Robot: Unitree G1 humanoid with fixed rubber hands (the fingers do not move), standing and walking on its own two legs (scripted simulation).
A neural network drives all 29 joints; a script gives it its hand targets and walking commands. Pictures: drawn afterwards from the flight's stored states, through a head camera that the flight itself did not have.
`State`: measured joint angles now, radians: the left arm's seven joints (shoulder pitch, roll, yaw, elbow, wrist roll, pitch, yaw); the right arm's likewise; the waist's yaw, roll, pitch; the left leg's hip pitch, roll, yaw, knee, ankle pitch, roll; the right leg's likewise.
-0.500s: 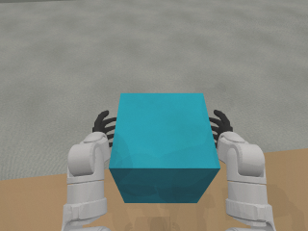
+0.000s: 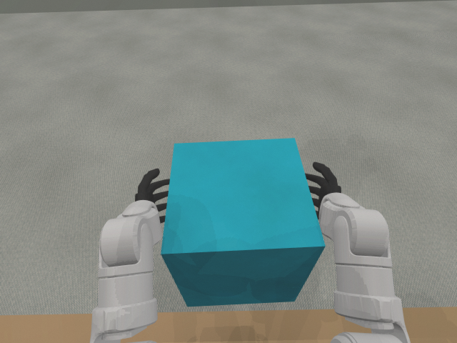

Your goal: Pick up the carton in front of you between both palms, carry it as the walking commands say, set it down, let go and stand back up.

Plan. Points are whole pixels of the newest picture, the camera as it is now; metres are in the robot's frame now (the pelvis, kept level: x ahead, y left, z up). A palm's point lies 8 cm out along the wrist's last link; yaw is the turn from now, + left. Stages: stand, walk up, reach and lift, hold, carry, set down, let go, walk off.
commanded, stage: carry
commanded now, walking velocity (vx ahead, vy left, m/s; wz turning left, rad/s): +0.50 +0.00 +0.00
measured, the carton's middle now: (238, 227) +0.33 +0.01 +0.03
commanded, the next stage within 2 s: none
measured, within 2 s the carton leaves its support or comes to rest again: neither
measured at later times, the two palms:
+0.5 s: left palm (176, 109) +0.66 +0.17 +0.07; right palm (293, 111) +0.64 -0.13 +0.07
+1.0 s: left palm (199, 67) +0.96 +0.14 +0.03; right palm (286, 66) +0.97 -0.16 +0.03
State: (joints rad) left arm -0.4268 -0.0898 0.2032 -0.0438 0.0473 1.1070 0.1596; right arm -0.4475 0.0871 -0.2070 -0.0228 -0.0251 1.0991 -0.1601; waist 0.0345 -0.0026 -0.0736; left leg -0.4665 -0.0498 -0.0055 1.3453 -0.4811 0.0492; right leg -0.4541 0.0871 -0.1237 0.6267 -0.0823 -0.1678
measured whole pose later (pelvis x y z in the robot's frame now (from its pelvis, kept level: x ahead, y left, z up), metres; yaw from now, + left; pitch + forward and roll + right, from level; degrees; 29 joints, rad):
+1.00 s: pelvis +0.64 -0.01 -0.07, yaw +1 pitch +5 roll -1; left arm -0.44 -0.11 0.20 -0.04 0.08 1.07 0.14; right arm -0.44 0.06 -0.20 -0.02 0.00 1.07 -0.15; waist 0.00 0.02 -0.07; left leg -0.31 -0.05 0.00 1.19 -0.47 0.03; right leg -0.51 0.04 -0.16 0.56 -0.15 -0.13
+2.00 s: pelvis +1.26 -0.02 -0.06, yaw +1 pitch +3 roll -1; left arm -0.07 -0.13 0.05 -0.39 0.07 1.21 0.13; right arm -0.05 0.13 -0.08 -0.43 -0.06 1.22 -0.13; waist 0.01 0.04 -0.12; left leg -0.17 0.09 0.06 0.96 -0.46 -0.03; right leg -0.47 -0.05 -0.23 0.56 -0.15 -0.08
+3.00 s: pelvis +1.87 -0.01 -0.06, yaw +1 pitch +3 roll -1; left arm -0.08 -0.13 0.05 -0.43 0.07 1.21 0.12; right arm -0.06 0.13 -0.08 -0.47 -0.07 1.22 -0.12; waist 0.01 0.05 -0.03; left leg -0.20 0.07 0.08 0.88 -0.54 -0.05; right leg -0.44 -0.04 -0.25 0.47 -0.09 -0.10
